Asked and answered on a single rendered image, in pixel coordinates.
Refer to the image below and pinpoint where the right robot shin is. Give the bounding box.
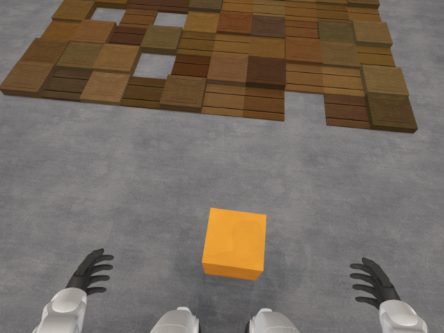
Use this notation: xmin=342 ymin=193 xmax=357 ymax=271
xmin=258 ymin=308 xmax=272 ymax=314

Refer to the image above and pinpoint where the left robot thigh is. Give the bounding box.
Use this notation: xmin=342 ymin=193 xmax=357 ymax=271
xmin=150 ymin=309 xmax=199 ymax=333

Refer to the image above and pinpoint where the left robot hand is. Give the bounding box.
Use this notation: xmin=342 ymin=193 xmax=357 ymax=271
xmin=65 ymin=248 xmax=114 ymax=296

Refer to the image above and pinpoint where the robot right forearm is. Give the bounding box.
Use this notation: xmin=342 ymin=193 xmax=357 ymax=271
xmin=379 ymin=300 xmax=427 ymax=333

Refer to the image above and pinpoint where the robot left forearm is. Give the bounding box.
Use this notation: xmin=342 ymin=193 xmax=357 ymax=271
xmin=32 ymin=287 xmax=87 ymax=333

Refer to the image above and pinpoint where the carton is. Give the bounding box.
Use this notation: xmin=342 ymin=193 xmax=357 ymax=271
xmin=202 ymin=208 xmax=266 ymax=281

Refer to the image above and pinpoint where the right robot hand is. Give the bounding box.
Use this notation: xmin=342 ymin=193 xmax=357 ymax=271
xmin=350 ymin=257 xmax=401 ymax=310

